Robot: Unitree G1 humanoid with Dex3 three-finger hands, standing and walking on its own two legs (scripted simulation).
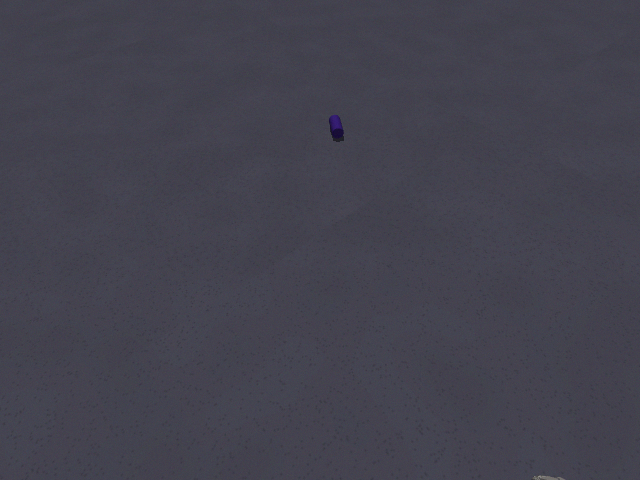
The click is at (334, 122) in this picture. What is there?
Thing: lying can
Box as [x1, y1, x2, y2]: [329, 115, 343, 137]
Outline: 332,115 329,118 332,135 334,137 340,137 343,131 339,117 337,115
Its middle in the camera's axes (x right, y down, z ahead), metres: +0.08 -0.64 +2.14
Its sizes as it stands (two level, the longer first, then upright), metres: 0.135 0.064 0.064
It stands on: the floor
